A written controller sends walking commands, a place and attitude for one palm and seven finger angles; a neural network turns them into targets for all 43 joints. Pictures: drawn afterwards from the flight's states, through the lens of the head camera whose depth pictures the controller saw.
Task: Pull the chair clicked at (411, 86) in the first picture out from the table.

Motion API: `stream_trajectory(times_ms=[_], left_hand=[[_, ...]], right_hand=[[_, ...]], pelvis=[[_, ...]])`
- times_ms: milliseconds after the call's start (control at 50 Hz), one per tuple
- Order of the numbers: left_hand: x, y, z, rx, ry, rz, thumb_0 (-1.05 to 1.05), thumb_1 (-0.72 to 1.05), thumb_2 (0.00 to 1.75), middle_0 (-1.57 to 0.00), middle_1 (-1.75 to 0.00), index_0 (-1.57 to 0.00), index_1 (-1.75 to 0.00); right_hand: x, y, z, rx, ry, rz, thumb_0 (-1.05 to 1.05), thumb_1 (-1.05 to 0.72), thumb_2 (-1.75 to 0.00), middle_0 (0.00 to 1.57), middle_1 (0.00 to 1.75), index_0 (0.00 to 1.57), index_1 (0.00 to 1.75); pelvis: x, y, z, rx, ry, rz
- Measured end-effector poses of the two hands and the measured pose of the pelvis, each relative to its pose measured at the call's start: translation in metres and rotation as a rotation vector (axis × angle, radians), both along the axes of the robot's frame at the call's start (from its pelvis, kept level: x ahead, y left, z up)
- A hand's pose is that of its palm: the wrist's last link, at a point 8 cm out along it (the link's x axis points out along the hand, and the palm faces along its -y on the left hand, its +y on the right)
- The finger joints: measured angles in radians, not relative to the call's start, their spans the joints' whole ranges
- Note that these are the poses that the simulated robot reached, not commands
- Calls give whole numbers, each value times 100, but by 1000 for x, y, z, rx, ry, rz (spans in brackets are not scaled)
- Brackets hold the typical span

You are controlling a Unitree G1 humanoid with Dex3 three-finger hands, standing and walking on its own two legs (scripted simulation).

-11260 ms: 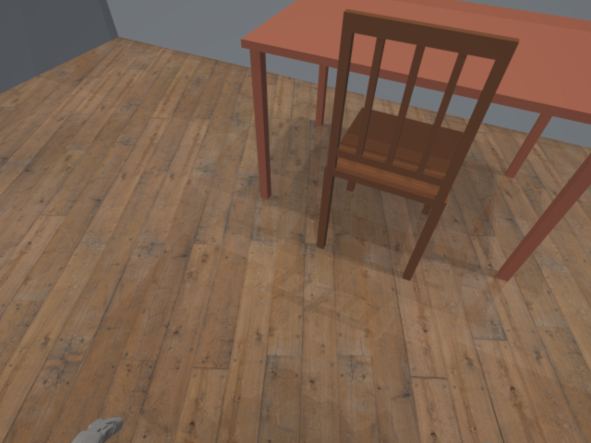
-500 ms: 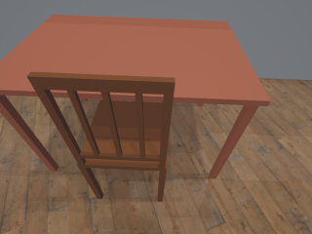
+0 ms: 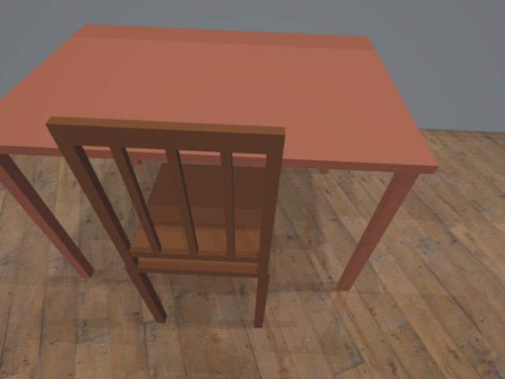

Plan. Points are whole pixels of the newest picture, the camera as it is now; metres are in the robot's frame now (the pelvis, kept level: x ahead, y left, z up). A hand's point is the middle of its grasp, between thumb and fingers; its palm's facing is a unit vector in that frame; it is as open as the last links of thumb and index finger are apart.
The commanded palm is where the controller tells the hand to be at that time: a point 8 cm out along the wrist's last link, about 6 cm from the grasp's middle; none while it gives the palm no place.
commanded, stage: look again from close up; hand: left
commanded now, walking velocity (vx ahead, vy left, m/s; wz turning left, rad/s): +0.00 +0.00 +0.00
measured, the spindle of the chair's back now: (184, 209) +0.46 +0.19 -0.06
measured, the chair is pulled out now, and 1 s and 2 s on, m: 0.00 0.00 0.00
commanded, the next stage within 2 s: raise the hand toward the chair's back in 0.44 s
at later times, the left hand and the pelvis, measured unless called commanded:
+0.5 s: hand out of the picture -0.03 +0.16 -0.18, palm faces +0.06 -0.99 -0.15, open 7.4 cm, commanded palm none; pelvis +0.00 +0.00 +0.00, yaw +0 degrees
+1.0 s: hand (173, 370) +0.16 +0.14 -0.09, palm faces +0.02 -1.00 -0.03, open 9.5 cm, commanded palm +0.13 +0.22 -0.07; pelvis -0.03 -0.02 -0.10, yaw +0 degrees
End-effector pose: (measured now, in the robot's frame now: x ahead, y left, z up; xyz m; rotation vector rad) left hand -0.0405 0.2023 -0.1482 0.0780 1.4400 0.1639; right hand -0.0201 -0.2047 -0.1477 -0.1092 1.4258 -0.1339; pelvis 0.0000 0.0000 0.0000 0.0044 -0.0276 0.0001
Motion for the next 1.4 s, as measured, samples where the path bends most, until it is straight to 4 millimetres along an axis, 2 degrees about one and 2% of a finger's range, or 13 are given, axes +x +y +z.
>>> stream_trajectory(times_ms=[560, 620, 700, 780, 840, 900, 940, 1020, 1080, 1140, 1200, 1300, 1400], left_hand=[[8, 4, 0, -3, -2, -21, 1, 91, 90, -20, -30, -20, -30], [48, 27, 25, 82, -206, 13, 5, 96, 89, -20, -30, -21, -30], [127, 44, 75, 160, -578, -21, 6, 94, 88, -19, -29, -20, -29], [206, 18, 116, 100, -1026, -90, 5, 86, 85, -18, -28, -18, -28], [232, -9, 127, -52, -1306, -91, 3, 78, 83, -17, -27, -18, -27], [225, -24, 114, -145, -1465, -118, 2, 70, 80, -17, -26, -18, -26], [208, -22, 95, -126, -1453, -148, 1, 65, 78, -17, -25, -18, -26], [164, 1, 61, -16, -1272, -138, 1, 55, 74, -17, -24, -17, -25], [142, 22, 65, 81, -1251, -86, 2, 47, 71, -16, -23, -17, -23], [142, 31, 89, 127, -1394, -84, 2, 40, 68, -15, -22, -15, -22], [160, 22, 104, 71, -1529, -154, 2, 33, 65, -14, -21, -14, -21], [196, 4, 80, -116, -1385, -258, 1, 21, 60, -13, -19, -13, -19], [195, 24, 79, -57, -1251, -163, 1, 10, 55, -12, -17, -13, -18]], right_hand=[[0, 4, 0, 3, 10, -6, 1, -91, -90, 20, 29, 20, 30], [13, -12, 7, -49, -134, 4, 3, -93, -90, 20, 29, 20, 30], [46, -42, 17, -117, -371, 22, 3, -93, -90, 20, 30, 20, 30], [90, -66, 27, -179, -601, 90, 2, -92, -90, 20, 29, 20, 30], [125, -74, 33, -194, -736, 136, 2, -91, -90, 20, 29, 20, 30], [159, -75, 32, -187, -833, 187, 1, -91, -90, 20, 29, 20, 30], [180, -71, 25, -170, -873, 218, 1, -91, -90, 20, 29, 20, 30], [213, -52, 5, -105, -916, 265, 1, -90, -90, 20, 29, 20, 30], [226, -32, -13, -54, -928, 301, 1, -90, -90, 20, 29, 20, 30], [224, -15, -33, -9, -918, 332, 1, -90, -90, 20, 29, 20, 30], [210, -4, -52, 19, -884, 326, 1, -90, -90, 20, 29, 20, 30], [170, -11, -69, 1, -770, 211, 1, -90, -90, 21, 30, 20, 30], [131, -34, -59, -80, -683, 108, 1, -90, -90, 21, 30, 20, 30]], pelvis=[[3, 3, 0, 1, 8, -1], [-2, 3, -3, 6, 11, -10], [-12, 4, -9, 4, 55, 10], [-20, 3, -26, 5, 149, 19], [-23, -2, -46, 14, 210, -3], [-25, -8, -70, 21, 249, -16], [-27, -11, -85, 22, 259, -16], [-32, -16, -106, 13, 267, 1], [-36, -20, -116, -5, 282, 19], [-41, -21, -123, -27, 298, 34], [-48, -21, -129, -39, 312, 37], [-54, -20, -128, -30, 320, 23], [-49, -15, -115, -21, 303, 6]])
